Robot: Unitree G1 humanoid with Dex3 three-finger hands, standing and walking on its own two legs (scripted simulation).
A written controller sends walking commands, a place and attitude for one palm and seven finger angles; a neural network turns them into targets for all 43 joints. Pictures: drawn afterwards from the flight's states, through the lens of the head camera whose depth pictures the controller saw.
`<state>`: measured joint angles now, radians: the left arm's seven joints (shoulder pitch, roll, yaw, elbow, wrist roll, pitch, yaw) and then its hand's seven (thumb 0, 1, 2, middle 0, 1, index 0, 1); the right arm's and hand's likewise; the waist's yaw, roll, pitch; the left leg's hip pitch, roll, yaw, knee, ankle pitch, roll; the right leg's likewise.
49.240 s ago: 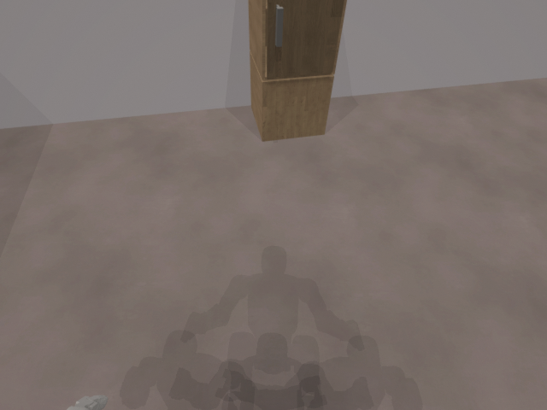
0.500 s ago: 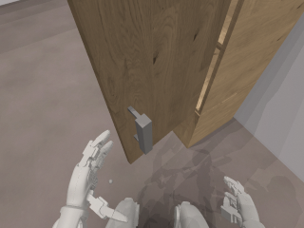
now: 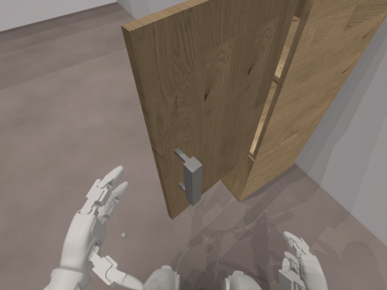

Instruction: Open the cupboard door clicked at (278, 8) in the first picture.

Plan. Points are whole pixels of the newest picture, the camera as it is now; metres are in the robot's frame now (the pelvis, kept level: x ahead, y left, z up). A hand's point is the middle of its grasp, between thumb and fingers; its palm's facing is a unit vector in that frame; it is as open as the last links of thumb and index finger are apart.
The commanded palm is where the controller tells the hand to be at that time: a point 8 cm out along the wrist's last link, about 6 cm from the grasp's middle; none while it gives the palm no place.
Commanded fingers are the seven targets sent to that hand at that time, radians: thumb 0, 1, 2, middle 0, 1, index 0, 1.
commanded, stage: draw the hand back to the body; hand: left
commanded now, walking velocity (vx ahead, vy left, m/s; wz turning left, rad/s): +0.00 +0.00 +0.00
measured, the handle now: (186, 177) +0.36 +0.04 +0.01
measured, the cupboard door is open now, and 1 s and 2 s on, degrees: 98 98 98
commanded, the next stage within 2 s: step back with the hand held close in 1.28 s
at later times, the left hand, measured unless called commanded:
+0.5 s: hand (46, 215) +0.21 +0.22 +0.15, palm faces +0.23 -0.90 -0.37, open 13.9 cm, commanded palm +0.18 +0.27 +0.19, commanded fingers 0.00 0.23 0.62 -0.18 -0.30 -0.18 -0.30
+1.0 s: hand out of the picture +0.23 +0.27 +0.27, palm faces +0.48 -0.78 -0.41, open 8.1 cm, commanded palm +0.18 +0.31 +0.27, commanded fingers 0.00 0.90 0.90 -0.20 -0.30 -0.20 -0.30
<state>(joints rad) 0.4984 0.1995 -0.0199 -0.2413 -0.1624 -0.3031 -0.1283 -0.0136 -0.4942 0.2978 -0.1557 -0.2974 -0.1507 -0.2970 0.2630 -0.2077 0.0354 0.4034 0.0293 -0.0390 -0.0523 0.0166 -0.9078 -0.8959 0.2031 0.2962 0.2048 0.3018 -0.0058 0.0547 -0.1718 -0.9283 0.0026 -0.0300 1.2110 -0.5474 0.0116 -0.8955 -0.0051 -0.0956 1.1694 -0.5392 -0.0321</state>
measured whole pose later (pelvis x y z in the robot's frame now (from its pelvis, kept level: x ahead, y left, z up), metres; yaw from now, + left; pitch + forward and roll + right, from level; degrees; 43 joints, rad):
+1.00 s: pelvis +0.04 +0.01 +0.10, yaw +0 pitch -4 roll -1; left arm 0.45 0.35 0.36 -0.40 -0.06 -0.06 0.12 0.01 0.76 0.83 -0.21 -0.30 -0.20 -0.30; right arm 0.20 -0.23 0.04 0.61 0.01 -0.11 -0.08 0.02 -0.91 -0.90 0.20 0.30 0.21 0.30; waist 0.07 0.07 0.00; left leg -0.11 -0.01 0.01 0.46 -0.28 0.02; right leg -0.09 0.00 -0.05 0.43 -0.27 -0.01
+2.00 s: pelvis -0.04 +0.02 +0.09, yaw -1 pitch +0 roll -2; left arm 0.57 0.43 0.42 -0.50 -0.03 -0.17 0.14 0.01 0.89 0.90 -0.22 -0.30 -0.21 -0.30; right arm 0.18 -0.23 0.01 0.56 0.01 -0.03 -0.09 0.02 -0.91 -0.90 0.20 0.30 0.20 0.30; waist 0.00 0.02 0.04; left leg -0.34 -0.01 0.01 0.54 -0.19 0.04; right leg -0.30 0.00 -0.05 0.46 -0.16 0.01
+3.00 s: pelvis -0.18 +0.02 +0.08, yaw -2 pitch -2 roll -2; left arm 0.58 0.46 0.45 -0.46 -0.07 -0.20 0.13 0.01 0.89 0.90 -0.22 -0.30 -0.22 -0.30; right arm 0.30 -0.26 -0.02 0.66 0.00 -0.08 -0.10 0.02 -0.91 -0.90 0.20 0.30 0.20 0.30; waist -0.04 0.01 -0.06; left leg -0.49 0.00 -0.01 0.57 -0.12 0.01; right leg 0.02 0.06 -0.02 0.48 -0.46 -0.03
